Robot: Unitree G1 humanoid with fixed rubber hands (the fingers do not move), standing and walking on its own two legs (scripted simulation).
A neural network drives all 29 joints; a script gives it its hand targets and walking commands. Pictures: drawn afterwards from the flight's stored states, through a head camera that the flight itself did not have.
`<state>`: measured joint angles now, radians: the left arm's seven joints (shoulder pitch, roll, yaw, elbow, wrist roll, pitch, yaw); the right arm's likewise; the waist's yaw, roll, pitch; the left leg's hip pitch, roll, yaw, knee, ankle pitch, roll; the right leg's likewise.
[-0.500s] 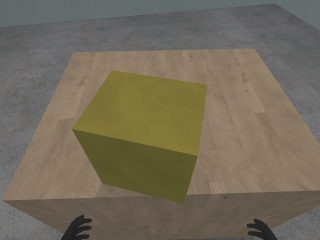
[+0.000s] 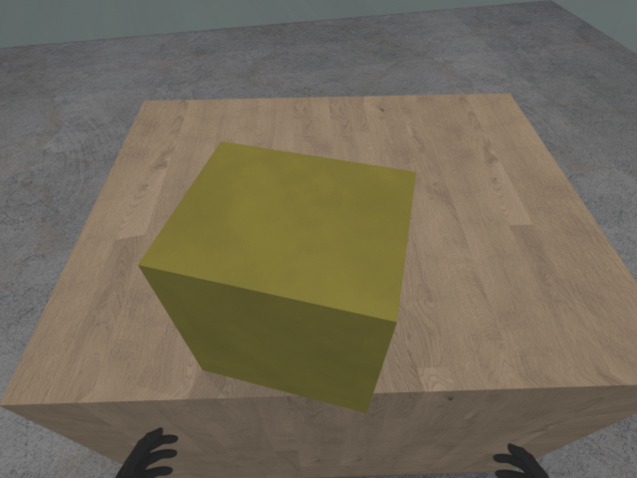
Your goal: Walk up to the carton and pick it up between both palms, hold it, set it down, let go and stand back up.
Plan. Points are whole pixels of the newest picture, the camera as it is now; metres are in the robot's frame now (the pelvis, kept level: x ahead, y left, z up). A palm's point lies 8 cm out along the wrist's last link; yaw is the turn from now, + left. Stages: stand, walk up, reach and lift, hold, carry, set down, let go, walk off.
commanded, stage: stand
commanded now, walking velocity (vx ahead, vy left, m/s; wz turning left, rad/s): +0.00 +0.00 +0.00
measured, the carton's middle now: (296, 282) +0.33 +0.04 +0.07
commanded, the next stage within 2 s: walk up in 1.62 s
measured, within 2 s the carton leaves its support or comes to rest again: neither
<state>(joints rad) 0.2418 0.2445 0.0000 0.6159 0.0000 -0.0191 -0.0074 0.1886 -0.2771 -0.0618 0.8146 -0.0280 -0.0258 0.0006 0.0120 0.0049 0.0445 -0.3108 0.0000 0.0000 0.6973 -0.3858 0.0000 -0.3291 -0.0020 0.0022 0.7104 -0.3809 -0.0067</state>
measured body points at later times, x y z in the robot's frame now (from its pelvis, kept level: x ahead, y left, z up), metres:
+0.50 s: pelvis -0.01 +0.00 +0.00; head +0.01 +0.00 +0.45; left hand +0.13 +0.25 -0.10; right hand +0.10 -0.27 -0.12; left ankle -0.01 +0.12 -0.72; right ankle +0.00 -0.12 -0.72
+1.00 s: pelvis -0.02 +0.01 +0.00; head +0.00 +0.01 +0.45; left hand +0.11 +0.26 -0.11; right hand +0.08 -0.27 -0.12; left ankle -0.01 +0.12 -0.72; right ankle +0.00 -0.12 -0.72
